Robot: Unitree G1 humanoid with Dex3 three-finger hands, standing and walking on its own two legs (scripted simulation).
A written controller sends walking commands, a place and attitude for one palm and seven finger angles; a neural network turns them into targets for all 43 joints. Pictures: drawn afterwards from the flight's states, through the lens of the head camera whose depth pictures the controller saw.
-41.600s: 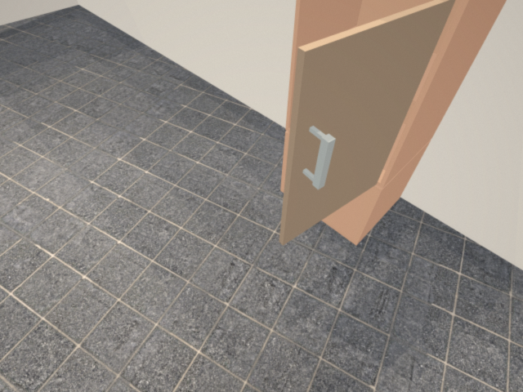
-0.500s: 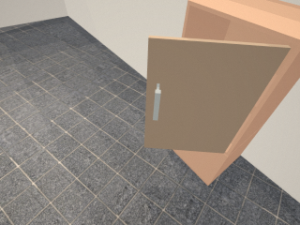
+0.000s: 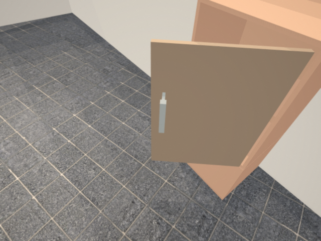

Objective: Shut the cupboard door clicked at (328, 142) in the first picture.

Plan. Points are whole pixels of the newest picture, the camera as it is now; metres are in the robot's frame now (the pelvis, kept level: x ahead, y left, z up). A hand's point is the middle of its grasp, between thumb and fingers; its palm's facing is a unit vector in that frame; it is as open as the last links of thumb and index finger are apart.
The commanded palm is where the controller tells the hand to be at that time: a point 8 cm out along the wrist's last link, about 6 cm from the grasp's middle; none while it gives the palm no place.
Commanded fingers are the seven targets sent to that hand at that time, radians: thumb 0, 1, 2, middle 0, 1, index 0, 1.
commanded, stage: shuffle to correct the standing spot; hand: left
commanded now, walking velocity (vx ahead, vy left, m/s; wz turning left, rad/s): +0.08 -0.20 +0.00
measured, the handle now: (162, 113) +0.51 +0.02 +0.01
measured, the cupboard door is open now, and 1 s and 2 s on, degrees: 49 49 49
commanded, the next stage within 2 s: come to a stop and stand still in 0.92 s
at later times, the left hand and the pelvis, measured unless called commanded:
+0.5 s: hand out of the picture +0.06 +0.10 -0.19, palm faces +0.06 -0.99 -0.14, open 7.3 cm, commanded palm none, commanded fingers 0.00 0.90 0.90 -0.20 -0.30 -0.20 -0.30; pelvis +0.08 -0.06 -0.01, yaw +1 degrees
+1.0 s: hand (141, 233) +0.19 +0.07 -0.18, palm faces -0.06 -0.98 -0.21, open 7.3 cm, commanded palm none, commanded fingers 0.00 0.90 0.90 -0.20 -0.30 -0.20 -0.30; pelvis +0.09 -0.13 +0.00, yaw -2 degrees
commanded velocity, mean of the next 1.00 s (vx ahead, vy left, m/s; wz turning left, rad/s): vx -0.01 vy -0.19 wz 0.00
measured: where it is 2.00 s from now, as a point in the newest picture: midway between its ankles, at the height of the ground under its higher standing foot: outside the picture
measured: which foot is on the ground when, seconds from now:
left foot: down 0.00-0.36, up 0.38-0.58, down 0.60-1.00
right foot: down 0.00-0.60, up 0.62-1.00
